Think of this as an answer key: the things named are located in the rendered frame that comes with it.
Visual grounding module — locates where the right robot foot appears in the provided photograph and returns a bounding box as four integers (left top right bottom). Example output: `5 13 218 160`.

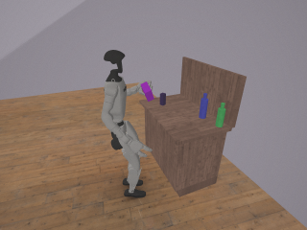
124 189 146 198

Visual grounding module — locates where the robot right upper arm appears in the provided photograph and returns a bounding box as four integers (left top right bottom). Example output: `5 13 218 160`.
101 82 119 121

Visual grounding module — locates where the robot right forearm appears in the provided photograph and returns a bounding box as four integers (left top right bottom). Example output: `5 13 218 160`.
103 115 133 145

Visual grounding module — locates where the left robot hand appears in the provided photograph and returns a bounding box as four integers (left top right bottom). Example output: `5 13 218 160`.
137 80 153 96

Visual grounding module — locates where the right robot hand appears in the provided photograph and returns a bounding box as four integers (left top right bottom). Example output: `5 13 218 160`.
129 139 153 157

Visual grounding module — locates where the sponge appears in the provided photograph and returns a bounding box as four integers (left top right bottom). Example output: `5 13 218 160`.
140 82 154 102

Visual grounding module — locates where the robot left forearm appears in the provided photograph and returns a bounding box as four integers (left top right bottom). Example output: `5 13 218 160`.
127 85 139 96

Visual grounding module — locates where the humanoid robot torso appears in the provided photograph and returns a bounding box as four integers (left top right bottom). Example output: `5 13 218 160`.
104 79 128 138

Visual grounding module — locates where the table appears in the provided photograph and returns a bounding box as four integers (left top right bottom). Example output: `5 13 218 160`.
139 57 247 197

